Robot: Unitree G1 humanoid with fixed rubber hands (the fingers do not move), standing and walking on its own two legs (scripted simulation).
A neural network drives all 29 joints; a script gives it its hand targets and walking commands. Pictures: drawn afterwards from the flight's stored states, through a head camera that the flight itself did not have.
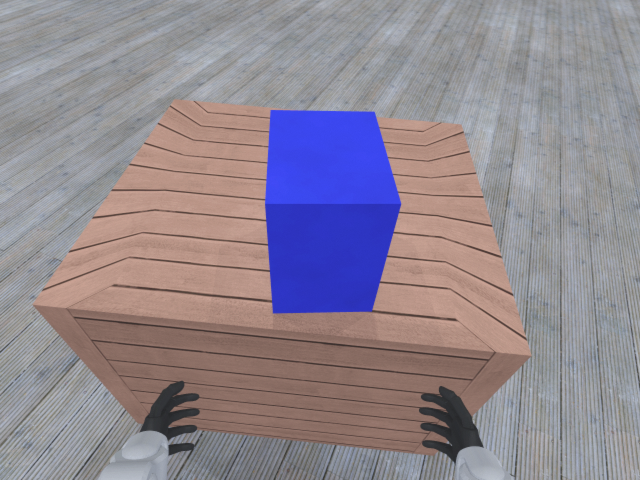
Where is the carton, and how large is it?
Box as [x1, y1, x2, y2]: [265, 110, 400, 312]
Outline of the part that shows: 271,110 265,209 273,312 371,311 400,206 399,197 374,112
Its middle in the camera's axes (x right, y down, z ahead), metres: +0.01 -0.05 +0.69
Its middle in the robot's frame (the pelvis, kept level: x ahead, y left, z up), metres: +0.55 +0.02 +0.00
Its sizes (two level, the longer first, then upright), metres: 0.240 0.181 0.265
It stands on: a pedestal, 0.64 m high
